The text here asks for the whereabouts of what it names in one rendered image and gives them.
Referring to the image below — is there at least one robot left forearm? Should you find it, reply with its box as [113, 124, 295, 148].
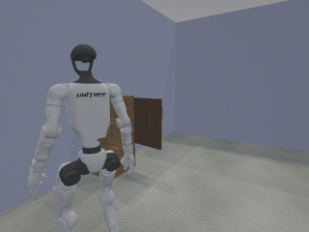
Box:
[30, 124, 55, 174]

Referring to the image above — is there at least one right robot upper arm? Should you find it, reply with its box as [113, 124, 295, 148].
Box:
[104, 83, 130, 129]

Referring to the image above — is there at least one humanoid robot head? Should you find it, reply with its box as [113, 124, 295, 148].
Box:
[70, 43, 102, 84]

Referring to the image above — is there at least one cupboard door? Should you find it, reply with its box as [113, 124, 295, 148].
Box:
[133, 98, 162, 150]

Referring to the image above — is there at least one robot right hand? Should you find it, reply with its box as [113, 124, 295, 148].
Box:
[121, 153, 135, 176]

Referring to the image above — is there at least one robot right forearm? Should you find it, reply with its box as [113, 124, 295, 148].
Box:
[120, 118, 133, 155]

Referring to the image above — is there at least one robot left hand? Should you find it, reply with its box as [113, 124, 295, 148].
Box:
[27, 171, 48, 201]

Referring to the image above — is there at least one robot right thigh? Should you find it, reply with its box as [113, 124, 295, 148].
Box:
[98, 150, 121, 206]

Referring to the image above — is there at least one left robot upper arm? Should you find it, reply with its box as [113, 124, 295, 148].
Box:
[44, 83, 69, 139]

